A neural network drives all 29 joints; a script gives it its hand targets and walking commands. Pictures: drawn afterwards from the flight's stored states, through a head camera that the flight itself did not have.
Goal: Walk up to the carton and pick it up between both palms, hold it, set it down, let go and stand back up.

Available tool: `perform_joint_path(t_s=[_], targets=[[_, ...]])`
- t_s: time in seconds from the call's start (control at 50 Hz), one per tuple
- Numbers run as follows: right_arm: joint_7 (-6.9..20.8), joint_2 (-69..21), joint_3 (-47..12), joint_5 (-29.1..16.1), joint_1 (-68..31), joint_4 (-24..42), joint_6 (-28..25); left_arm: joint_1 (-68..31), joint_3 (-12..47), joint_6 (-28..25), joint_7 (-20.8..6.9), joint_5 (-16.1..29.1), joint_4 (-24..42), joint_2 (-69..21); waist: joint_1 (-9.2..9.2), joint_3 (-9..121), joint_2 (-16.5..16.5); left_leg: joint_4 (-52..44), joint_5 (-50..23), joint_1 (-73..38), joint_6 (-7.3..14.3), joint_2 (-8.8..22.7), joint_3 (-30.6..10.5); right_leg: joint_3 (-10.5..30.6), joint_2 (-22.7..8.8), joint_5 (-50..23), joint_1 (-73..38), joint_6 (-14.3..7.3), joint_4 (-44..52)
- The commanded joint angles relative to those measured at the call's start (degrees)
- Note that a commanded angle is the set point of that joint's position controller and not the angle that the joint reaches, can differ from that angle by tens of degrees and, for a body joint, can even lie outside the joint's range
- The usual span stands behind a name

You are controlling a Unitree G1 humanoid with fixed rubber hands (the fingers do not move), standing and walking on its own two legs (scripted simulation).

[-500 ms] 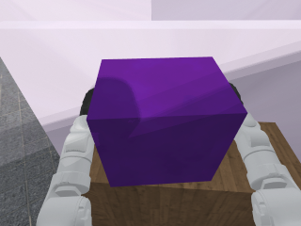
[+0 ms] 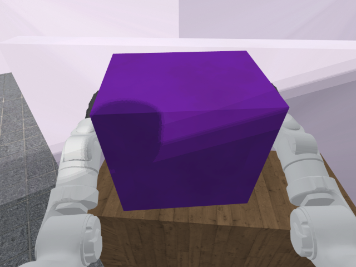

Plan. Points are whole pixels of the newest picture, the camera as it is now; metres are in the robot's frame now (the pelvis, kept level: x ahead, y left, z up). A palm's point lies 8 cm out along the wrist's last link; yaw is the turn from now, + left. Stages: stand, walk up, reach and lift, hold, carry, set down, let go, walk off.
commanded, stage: reach and lift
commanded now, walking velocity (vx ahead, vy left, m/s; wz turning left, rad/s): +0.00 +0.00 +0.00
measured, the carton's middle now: (183, 132) +0.38 +0.04 +0.18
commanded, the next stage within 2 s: hold in 1.10 s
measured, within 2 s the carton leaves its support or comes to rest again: neither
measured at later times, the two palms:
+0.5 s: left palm (92, 118) +0.35 +0.24 +0.22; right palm (273, 113) +0.39 -0.15 +0.23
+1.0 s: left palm (85, 103) +0.35 +0.24 +0.26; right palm (278, 93) +0.39 -0.15 +0.28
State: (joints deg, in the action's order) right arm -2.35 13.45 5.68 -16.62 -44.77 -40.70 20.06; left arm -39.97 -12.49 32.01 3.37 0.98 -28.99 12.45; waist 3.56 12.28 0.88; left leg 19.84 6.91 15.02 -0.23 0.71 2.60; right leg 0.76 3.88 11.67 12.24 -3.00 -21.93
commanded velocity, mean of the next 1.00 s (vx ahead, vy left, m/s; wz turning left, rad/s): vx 0.00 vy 0.00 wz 0.00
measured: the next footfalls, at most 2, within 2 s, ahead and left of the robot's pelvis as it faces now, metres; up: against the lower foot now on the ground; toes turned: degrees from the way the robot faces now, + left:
none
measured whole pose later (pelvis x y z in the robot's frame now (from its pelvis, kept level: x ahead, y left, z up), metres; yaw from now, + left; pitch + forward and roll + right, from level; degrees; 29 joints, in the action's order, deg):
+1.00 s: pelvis +0.00 +0.01 +0.00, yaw +0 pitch +2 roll +0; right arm -3.6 14.4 8.6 -16.6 -53.7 -38.7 34.2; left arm -45.5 -12.5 49.0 2.0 -0.2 -20.7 15.5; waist 1.3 13.5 1.3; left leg 19.7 6.6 14.8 0.0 0.4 2.6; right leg 0.9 3.6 10.6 11.3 -2.6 -20.3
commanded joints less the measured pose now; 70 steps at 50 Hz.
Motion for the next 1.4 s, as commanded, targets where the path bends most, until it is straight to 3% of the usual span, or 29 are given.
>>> perform_joint_path(t_s=[0.0,0.08,0.16,0.2,0.22,0.3,0.32,0.34,0.36,0.42,0.52,0.54,0.58,0.62,0.66,0.68,0.72,0.76,0.84,0.9,0.98,1.06,1.08,1.14,1.18,1.2,1.26,1.3,1.38], targets=[[3.86,-36.48,-12.49,2.35,-51.47,14.7,1.09,-57.62,14.59,-3.47,-15.44,5.32,16.16,-26.1,-6.4,15.94,4.58,-4.27,-1.29,-9.83,2.37,-2.97,-2.56,4.25,-7.86,-18.0,-16.64,7.76,7.22],[2.57,-37.25,-16.18,-0.74,-51.96,21.34,1.64,-57.15,17.95,-2.64,-15.09,6.62,22.6,-26.82,-7.29,23.19,4.12,-2.86,-6.66,-11.73,1.96,-3.83,-3.27,4.15,-7.71,-32.78,-21.71,8.61,5.2],[1.38,-39.87,-22.3,-6.14,-52.13,31.99,2.54,-60.51,25.9,-2.17,-12.16,10.9,39.41,-28.88,-7.66,36.12,-0.21,-0.68,-15.43,-15.02,0.28,-4.6,-4.43,3.64,-6.14,-48.02,-25.94,8.78,1.69],[0.9,-39.02,-23.79,-8.08,-55.47,35.25,4.16,-58.54,24.97,0.21,-11.36,11.1,36.63,-28.81,-6.82,35.66,0.07,-0.68,-15.74,-13.7,0.59,-4.12,-5.1,3.44,-5.77,-49.45,-24.87,8.97,1.57],[0.68,-38.36,-24.21,-8.9,-53.3,36.79,5.35,-57.05,25.68,1.64,-11.21,11.45,39.43,-28.57,-7.85,35.52,0.09,-0.34,-16.17,-13.73,0.67,-4.16,-5.43,3.46,-5.55,-51.25,-24.87,9.24,0.97],[0.58,-32.62,-21.2,-9.19,-48.21,31.16,9.79,-51.81,20.49,6.92,-12.63,7.74,34.47,-25.93,-8.47,27.57,-1.03,-1.22,-12.09,-12.66,0.51,-3.94,-5.08,3.41,-5.75,-44.33,-22.21,8.88,2.68],[0.75,-31.98,-20.81,-9.63,-50.87,32.57,10.39,-51.69,19.8,7.85,-12.97,7.41,33.4,-25.45,-7.47,27.0,0.1,-1.11,-11.43,-12.67,1.0,-3.72,-5.0,3.71,-5.61,-41.65,-20.97,8.67,3.28],[0.82,-31.55,-20.99,-10.08,-50.61,33.04,11.1,-52.03,20.35,8.77,-13.32,7.92,34.76,-25.95,-8.05,26.97,-0.21,-0.71,-13.07,-12.96,0.72,-3.59,-5.17,3.25,-5.4,-43.78,-21.27,8.5,2.67],[1.16,-29.98,-19.08,-9.38,-49.13,29.14,12.26,-52.02,18.75,9.49,-13.6,6.86,31.87,-24.6,-8.63,21.98,-1.01,-1.51,-10.49,-11.45,0.49,-3.55,-4.88,3.26,-5.63,-39.15,-19.33,8.1,3.64],[2.0,-31.29,-17.97,-9.9,-56.36,31.34,12.4,-58.6,20.51,9.37,-13.39,9.26,34.31,-26.95,-7.95,24.82,-2.5,-1.05,-10.99,-11.24,0.49,-3.32,-4.69,3.54,-5.38,-32.43,-16.81,7.14,4.2],[3.15,-34.42,-20.03,-11.59,-61.62,35.99,11.94,-66.83,25.44,8.53,-10.95,13.96,41.03,-29.46,-7.9,34.31,-3.85,1.11,-15.75,-12.65,-0.21,-2.9,-5.02,2.71,-3.88,-33.59,-17.69,6.12,2.48],[3.3,-34.75,-19.51,-10.7,-62.13,33.74,12.36,-66.74,23.99,8.64,-10.89,13.31,37.55,-28.44,-7.28,31.53,-2.3,0.81,-12.35,-11.5,0.47,-3.03,-4.55,3.22,-4.4,-31.02,-16.14,6.61,3.12],[4.12,-33.9,-18.36,-10.59,-61.04,30.02,12.33,-66.86,25.82,9.01,-10.64,13.88,36.67,-30.95,-8.36,29.35,-4.66,0.18,-12.13,-11.98,-0.33,-2.1,-5.26,2.68,-3.73,-26.56,-13.32,5.27,3.71],[4.72,-33.07,-15.55,-8.25,-62.54,25.05,12.82,-68.1,23.84,9.49,-10.84,12.46,31.14,-29.77,-8.44,22.93,-4.53,-1.28,-5.13,-9.69,0.22,-1.97,-5.09,2.96,-4.29,-16.4,-8.85,4.96,5.63],[5.64,-33.23,-14.69,-6.9,-63.64,20.92,13.01,-67.3,22.48,10.03,-11.39,11.48,25.94,-29.36,-6.94,19.07,-3.64,-2.15,-1.7,-9.73,0.69,-1.29,-4.53,2.76,-4.72,-8.77,-6.13,4.66,7.22],[6.07,-31.94,-12.49,-5.1,-60.92,16.13,13.62,-68.01,21.62,10.0,-11.55,11.09,24.26,-29.58,-8.79,15.6,-3.82,-3.53,1.04,-9.04,0.26,-0.61,-5.03,2.2,-4.59,-5.58,-4.46,4.23,7.39],[6.88,-31.11,-11.59,-4.83,-60.74,13.01,13.88,-66.79,20.07,10.65,-12.26,9.77,22.67,-28.83,-7.66,15.48,-3.39,-3.97,1.26,-9.92,0.37,-0.1,-4.6,2.41,-4.71,-4.35,-4.28,3.42,8.12],[7.11,-29.67,-10.91,-3.69,-60.9,9.8,14.1,-65.7,19.04,11.18,-12.57,8.55,18.41,-28.26,-8.62,13.29,-3.22,-4.34,3.61,-8.77,0.53,-0.47,-4.37,2.89,-5.22,-1.18,-3.9,3.74,8.88],[7.03,-30.27,-12.53,-5.68,-59.48,8.57,14.1,-67.42,20.51,11.09,-12.19,9.25,22.58,-29.23,-9.15,16.96,-5.15,-3.58,-0.27,-10.04,-0.28,-0.31,-5.1,2.66,-4.94,-6.53,-5.95,3.31,7.68],[6.47,-29.61,-13.33,-6.49,-59.14,9.91,14.14,-64.82,18.56,11.66,-12.84,7.69,23.01,-28.12,-8.75,16.91,-3.74,-2.92,-3.45,-10.41,0.22,-0.83,-4.93,2.9,-4.9,-10.67,-8.56,4.03,7.8],[6.11,-29.76,-14.57,-8.16,-61.98,15.26,13.65,-66.92,21.79,11.69,-12.07,10.08,27.01,-29.46,-9.81,22.76,-4.37,-1.9,-6.75,-11.65,-0.34,-0.91,-5.43,2.45,-4.49,-16.31,-10.08,3.99,6.55],[5.24,-30.09,-17.04,-10.91,-60.15,20.01,13.65,-65.46,23.34,11.71,-11.15,11.02,33.54,-29.84,-9.72,27.38,-5.7,-0.38,-12.13,-11.97,-0.97,-1.95,-5.56,2.79,-4.17,-27.22,-14.55,4.4,4.41],[4.91,-30.27,-17.92,-11.62,-61.13,20.89,14.17,-65.49,22.57,12.08,-11.2,11.02,33.15,-28.61,-9.21,27.88,-4.33,-0.01,-12.43,-12.05,-0.64,-2.41,-5.1,2.96,-4.24,-29.93,-15.74,5.22,4.2],[4.94,-31.2,-18.43,-11.99,-62.51,20.58,14.51,-66.94,20.95,12.13,-11.01,10.54,31.48,-28.02,-7.56,27.07,-3.92,-0.49,-9.73,-10.9,0.06,-2.57,-5.29,3.28,-4.44,-25.37,-14.14,5.43,4.91],[4.92,-30.59,-17.17,-11.68,-64.84,20.7,14.3,-68.63,22.53,12.17,-10.86,11.65,29.52,-29.35,-8.59,25.63,-5.02,-0.62,-8.01,-10.71,-0.44,-2.4,-5.27,2.89,-4.44,-22.59,-11.58,5.32,5.14],[4.92,-31.8,-18.33,-12.34,-63.89,21.21,14.7,-68.0,21.49,12.43,-10.58,10.81,32.98,-27.75,-7.25,26.76,-4.5,-0.32,-9.48,-10.73,0.09,-2.46,-5.05,3.25,-4.21,-23.73,-13.19,5.01,4.91],[4.88,-31.38,-17.64,-12.9,-62.72,20.72,14.96,-70.7,23.71,12.16,-9.96,12.88,34.41,-29.78,-9.05,28.76,-6.46,-0.05,-11.38,-11.93,-0.92,-2.07,-5.59,3.11,-3.93,-26.12,-12.23,4.88,4.44],[4.83,-31.74,-18.02,-13.38,-64.95,21.62,15.01,-70.54,22.69,12.54,-9.84,12.39,33.48,-28.9,-7.65,28.57,-5.31,0.17,-11.15,-11.92,-0.52,-2.58,-5.0,2.93,-3.89,-25.29,-11.85,5.08,4.83],[5.07,-31.31,-17.09,-12.55,-65.24,20.71,15.31,-71.32,23.59,12.75,-9.83,13.44,31.34,-29.61,-8.39,26.6,-5.82,-0.36,-7.85,-10.35,-0.73,-2.2,-5.3,3.24,-4.09,-21.5,-10.69,4.97,5.15]])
